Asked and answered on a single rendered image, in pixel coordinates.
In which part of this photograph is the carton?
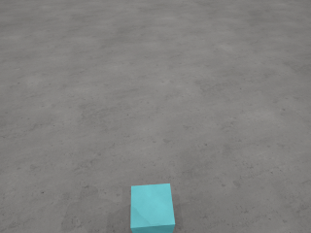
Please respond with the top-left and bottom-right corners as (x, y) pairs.
(130, 183), (175, 233)

